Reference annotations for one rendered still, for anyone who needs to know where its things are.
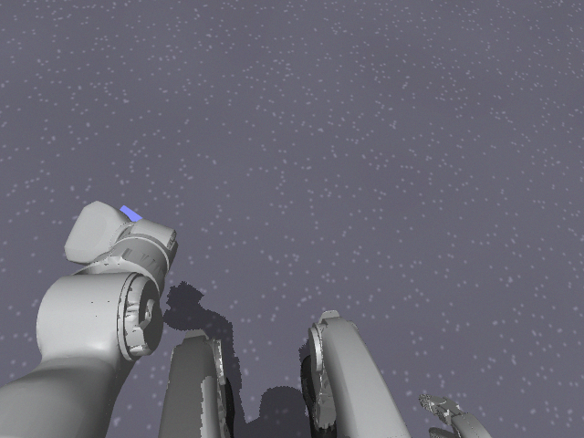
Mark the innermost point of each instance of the small box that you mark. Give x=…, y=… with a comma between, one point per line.
x=133, y=216

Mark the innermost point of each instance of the right robot hand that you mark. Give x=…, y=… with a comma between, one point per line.
x=465, y=425

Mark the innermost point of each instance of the left robot hand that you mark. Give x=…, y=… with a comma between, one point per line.
x=92, y=232

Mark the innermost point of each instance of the left robot arm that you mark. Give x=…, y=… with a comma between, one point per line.
x=91, y=328

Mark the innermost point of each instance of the right robot foot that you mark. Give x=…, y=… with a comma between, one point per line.
x=309, y=397

